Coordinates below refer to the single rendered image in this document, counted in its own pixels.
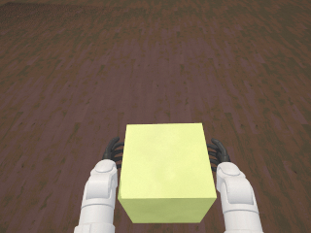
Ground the right robot hand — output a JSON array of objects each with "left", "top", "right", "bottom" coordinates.
[{"left": 206, "top": 138, "right": 231, "bottom": 172}]

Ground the left robot hand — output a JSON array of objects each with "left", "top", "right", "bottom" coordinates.
[{"left": 101, "top": 136, "right": 124, "bottom": 169}]

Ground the left robot forearm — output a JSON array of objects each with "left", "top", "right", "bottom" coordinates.
[{"left": 74, "top": 159, "right": 118, "bottom": 233}]

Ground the carton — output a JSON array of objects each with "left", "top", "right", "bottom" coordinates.
[{"left": 118, "top": 123, "right": 217, "bottom": 223}]

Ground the right robot forearm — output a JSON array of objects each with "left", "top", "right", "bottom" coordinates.
[{"left": 216, "top": 162, "right": 263, "bottom": 233}]

